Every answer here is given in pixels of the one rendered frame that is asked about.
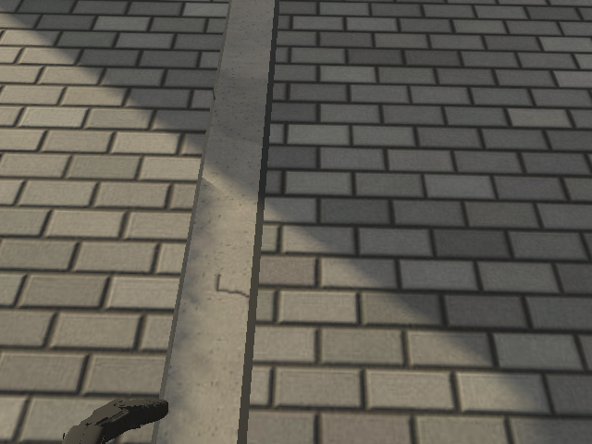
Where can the robot left hand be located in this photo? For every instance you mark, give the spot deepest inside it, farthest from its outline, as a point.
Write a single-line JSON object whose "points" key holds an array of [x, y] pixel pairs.
{"points": [[115, 418]]}

